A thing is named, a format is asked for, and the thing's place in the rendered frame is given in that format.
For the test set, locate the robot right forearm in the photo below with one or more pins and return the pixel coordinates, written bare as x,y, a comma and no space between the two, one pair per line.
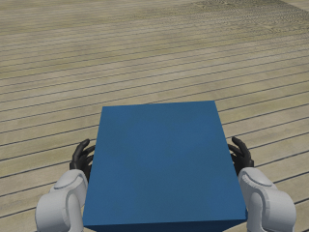
269,209

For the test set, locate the robot left hand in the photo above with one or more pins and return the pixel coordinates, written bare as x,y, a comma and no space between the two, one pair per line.
80,161

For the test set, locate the carton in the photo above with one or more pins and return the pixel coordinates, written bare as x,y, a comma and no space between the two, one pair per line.
162,167

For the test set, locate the robot right hand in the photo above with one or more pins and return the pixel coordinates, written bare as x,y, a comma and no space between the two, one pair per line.
242,157

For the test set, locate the robot left forearm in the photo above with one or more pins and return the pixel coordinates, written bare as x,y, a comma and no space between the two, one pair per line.
59,210

